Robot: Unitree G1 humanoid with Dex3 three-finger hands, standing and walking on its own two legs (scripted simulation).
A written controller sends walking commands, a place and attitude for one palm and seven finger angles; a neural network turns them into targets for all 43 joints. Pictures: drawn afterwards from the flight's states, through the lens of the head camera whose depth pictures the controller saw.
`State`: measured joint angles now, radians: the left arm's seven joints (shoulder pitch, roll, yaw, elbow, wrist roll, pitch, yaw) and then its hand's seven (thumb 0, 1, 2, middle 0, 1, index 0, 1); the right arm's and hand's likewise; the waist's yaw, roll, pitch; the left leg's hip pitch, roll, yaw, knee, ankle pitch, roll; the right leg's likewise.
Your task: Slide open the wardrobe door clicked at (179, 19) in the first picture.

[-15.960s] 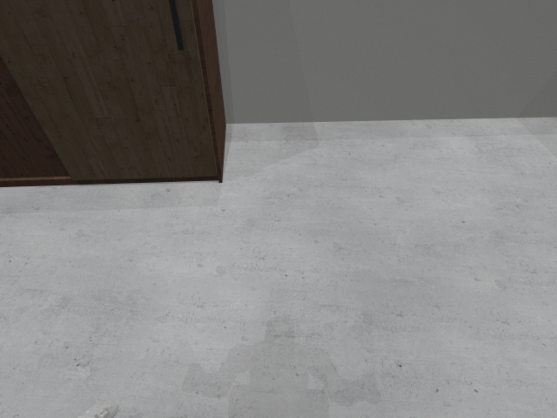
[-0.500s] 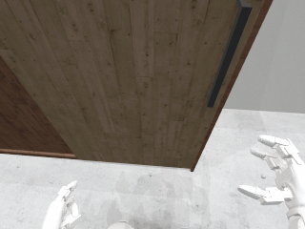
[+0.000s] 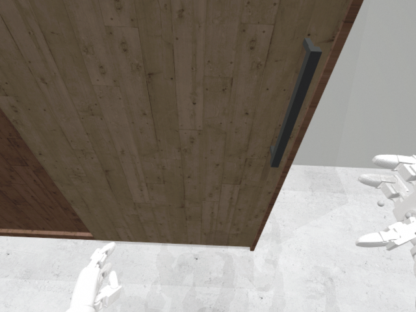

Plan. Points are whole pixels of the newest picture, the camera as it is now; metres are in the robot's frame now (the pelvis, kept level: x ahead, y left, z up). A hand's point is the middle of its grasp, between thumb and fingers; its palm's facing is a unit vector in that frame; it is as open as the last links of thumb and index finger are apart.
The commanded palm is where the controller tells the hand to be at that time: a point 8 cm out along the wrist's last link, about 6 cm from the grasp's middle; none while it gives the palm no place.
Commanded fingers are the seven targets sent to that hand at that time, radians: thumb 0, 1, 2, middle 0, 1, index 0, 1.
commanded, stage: raise the hand with hooked fingers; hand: right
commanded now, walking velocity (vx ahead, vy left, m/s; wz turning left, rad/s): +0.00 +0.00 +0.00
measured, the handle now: (288, 112) +0.50 -0.17 +0.13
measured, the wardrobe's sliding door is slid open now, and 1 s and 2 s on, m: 0.00 0.00 0.00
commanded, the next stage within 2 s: move the hooked fingers beside the handle in 0.54 s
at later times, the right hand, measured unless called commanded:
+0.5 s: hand (384, 210) +0.26 -0.27 +0.13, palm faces +0.14 +0.99 -0.04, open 14.0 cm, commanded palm +0.22 -0.32 +0.14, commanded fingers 0.00 0.50 -0.30 0.30 1.20 0.30 1.20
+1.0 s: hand (364, 193) +0.29 -0.25 +0.13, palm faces +0.10 +0.99 -0.02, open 14.0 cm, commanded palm +0.26 -0.30 +0.13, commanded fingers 0.00 0.50 -0.30 0.30 1.20 0.30 1.20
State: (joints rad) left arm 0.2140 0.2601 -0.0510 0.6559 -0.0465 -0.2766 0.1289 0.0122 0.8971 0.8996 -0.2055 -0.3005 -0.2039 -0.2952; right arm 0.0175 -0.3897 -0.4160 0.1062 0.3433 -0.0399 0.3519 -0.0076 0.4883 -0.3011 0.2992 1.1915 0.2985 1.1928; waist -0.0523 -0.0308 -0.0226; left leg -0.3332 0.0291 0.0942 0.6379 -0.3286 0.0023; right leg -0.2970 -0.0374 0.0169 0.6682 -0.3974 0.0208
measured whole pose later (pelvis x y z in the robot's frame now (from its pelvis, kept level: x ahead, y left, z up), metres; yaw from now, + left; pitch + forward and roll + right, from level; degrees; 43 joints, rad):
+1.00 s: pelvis -0.02 +0.00 +0.01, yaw +1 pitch +0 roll +0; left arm 0.22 0.26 -0.05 0.67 -0.05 -0.27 0.14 0.01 0.90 0.90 -0.20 -0.30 -0.20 -0.30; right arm -0.12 -0.37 -0.37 0.24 0.29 0.02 0.31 -0.01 0.50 -0.30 0.30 1.20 0.30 1.20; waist -0.03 -0.02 -0.01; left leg -0.30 0.03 0.07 0.57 -0.26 0.00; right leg -0.25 -0.03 0.00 0.59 -0.33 0.02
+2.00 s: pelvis -0.02 -0.01 +0.00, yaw +2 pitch +6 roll +1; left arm 0.30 0.27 -0.02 0.70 -0.05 -0.17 0.10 0.01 0.90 0.90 -0.20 -0.30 -0.20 -0.29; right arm -0.56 -0.44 -0.37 0.74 0.19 -0.12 0.25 -0.01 0.49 -0.30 0.30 1.20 0.30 1.20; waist 0.05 -0.01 -0.04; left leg -0.47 0.03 0.06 0.63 -0.27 0.00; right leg -0.42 -0.04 -0.02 0.67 -0.36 0.01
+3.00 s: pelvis -0.03 -0.01 -0.01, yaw +2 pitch +8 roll +1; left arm 0.29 0.27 -0.02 0.69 -0.04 -0.14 0.08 0.01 0.90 0.90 -0.20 -0.30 -0.20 -0.29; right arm -0.71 -0.45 -0.34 0.92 0.16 -0.20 0.23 -0.01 0.50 -0.30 0.30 1.20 0.30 1.20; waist 0.06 0.00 -0.05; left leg -0.53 0.03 0.07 0.66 -0.27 0.00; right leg -0.50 -0.04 0.00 0.72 -0.37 0.01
